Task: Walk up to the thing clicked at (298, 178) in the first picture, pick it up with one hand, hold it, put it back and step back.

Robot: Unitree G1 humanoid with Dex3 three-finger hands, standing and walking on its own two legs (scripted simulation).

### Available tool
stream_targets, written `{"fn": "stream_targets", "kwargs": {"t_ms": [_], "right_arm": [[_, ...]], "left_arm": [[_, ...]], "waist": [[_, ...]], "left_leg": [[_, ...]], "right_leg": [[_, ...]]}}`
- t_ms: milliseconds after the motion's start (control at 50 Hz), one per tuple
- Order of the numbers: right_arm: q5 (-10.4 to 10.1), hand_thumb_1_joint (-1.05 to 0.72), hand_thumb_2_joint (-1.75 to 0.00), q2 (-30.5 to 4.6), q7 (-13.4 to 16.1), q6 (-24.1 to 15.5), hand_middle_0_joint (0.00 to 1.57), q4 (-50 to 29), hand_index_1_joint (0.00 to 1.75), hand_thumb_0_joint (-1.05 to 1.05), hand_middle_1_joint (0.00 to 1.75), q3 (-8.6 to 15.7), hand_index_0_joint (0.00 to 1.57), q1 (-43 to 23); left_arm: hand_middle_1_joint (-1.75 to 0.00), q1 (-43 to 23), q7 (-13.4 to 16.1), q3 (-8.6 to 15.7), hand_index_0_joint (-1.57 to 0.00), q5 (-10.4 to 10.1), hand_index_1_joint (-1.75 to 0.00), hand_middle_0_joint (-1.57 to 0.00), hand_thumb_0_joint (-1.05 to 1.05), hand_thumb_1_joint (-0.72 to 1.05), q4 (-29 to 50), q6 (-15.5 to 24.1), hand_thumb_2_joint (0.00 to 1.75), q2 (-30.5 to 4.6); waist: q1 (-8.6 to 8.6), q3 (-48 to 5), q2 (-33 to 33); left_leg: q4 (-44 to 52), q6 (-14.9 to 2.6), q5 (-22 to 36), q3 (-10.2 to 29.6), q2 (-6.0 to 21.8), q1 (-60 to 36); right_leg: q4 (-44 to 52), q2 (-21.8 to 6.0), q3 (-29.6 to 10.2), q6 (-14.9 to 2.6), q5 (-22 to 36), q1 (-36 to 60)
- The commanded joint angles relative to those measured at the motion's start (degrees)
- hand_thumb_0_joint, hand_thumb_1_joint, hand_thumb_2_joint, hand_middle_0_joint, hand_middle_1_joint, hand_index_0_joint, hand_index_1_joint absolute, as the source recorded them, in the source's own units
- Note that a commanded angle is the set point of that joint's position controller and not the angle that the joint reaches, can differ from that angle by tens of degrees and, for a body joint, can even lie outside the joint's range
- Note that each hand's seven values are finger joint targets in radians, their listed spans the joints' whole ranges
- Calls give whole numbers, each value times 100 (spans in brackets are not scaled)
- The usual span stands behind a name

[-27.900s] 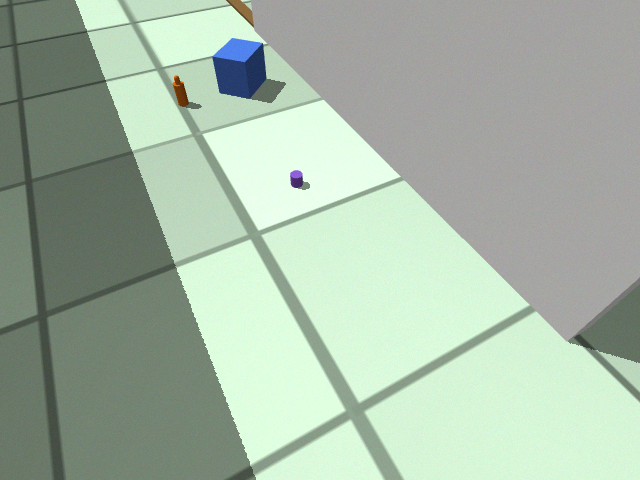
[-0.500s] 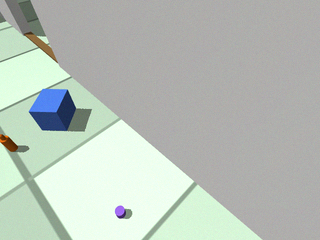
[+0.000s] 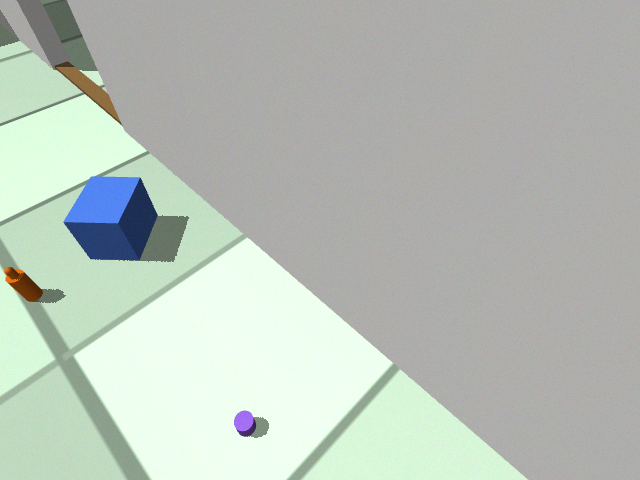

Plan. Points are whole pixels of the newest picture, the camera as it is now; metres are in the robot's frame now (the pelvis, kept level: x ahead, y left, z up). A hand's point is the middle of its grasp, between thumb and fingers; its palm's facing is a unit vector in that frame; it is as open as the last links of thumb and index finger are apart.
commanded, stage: walk up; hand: left
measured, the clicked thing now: (245, 423) +0.39 +0.23 -0.75
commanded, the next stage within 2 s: stand in 0.04 s
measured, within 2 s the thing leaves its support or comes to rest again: neither
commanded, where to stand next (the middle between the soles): +0.00 -0.01 m, yaw +1 degrees
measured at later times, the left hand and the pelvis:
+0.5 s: hand out of the picture +0.09 +0.25 -0.15, palm faces -0.03 -0.94 -0.35, open 7.3 cm; pelvis +0.00 +0.00 +0.00, yaw +0 degrees
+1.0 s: hand out of the picture +0.08 +0.25 -0.15, palm faces -0.03 -0.94 -0.35, open 7.3 cm; pelvis +0.00 +0.00 +0.00, yaw +0 degrees
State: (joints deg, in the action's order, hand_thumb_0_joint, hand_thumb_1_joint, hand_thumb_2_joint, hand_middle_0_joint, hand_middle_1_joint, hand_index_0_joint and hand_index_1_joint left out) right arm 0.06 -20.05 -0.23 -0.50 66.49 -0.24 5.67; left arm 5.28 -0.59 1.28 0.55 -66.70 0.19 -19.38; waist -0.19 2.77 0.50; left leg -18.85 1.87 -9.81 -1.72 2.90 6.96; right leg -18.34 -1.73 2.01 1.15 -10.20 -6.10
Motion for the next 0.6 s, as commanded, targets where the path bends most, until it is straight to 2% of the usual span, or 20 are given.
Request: {"fn": "stream_targets", "kwargs": {"t_ms": [0, 20, 80, 180, 440, 580], "right_arm": [[16, -90, -90, -1225, 71, -140, 20, -326, 30, 0, 30, 250, 20, -255], [74, -90, -90, -1234, 76, -137, 20, -374, 30, 0, 30, 242, 20, -339], [58, -90, -90, -1232, 67, -140, 20, -381, 30, 0, 30, 248, 20, -315], [50, -90, -90, -1213, 56, -114, 20, -416, 30, 0, 30, 236, 20, -330], [57, -90, -90, -1229, 34, -108, 20, -436, 30, 0, 30, 252, 20, -338], [66, -90, -90, -1242, 37, -108, 20, -422, 30, 0, 30, 255, 20, -272]], "left_arm": [[-30, -329, 59, 217, -20, -5, -30, -20, 0, 90, 365, 100, 90, -1231], [-30, -276, 72, 167, -20, 2, -30, -20, 0, 90, 425, 137, 90, -1264], [-30, -237, 82, 164, -20, -13, -30, -20, 0, 90, 423, 159, 90, -1273], [-30, -264, 85, 136, -20, -4, -30, -20, 0, 90, 471, 156, 90, -1278], [-30, -206, 104, 88, -20, -4, -30, -20, 0, 90, 541, 171, 90, -1336], [-30, -178, 94, 87, -20, -12, -30, -20, 0, 90, 561, 161, 90, -1332]], "waist": [[44, -470, -68], [25, -416, 20], [21, -537, -35], [50, -476, -25], [27, -507, -51], [24, -488, -17]], "left_leg": [[283, -245, 777, 477, 500, -107], [267, -228, 996, 463, 562, -116], [262, -215, 1153, 463, 575, -227], [310, -205, 863, 430, 542, -207], [285, -212, 1025, 442, 569, -252], [335, -208, 818, 424, 559, -255]], "right_leg": [[298, -572, -457, -178, 642, 42], [277, -642, -507, -174, 916, 29], [222, -643, -486, -171, 1058, 108], [302, -643, -502, -167, 825, 37], [294, -647, -478, -168, 999, 84], [299, -649, -512, -199, 756, 44]]}}
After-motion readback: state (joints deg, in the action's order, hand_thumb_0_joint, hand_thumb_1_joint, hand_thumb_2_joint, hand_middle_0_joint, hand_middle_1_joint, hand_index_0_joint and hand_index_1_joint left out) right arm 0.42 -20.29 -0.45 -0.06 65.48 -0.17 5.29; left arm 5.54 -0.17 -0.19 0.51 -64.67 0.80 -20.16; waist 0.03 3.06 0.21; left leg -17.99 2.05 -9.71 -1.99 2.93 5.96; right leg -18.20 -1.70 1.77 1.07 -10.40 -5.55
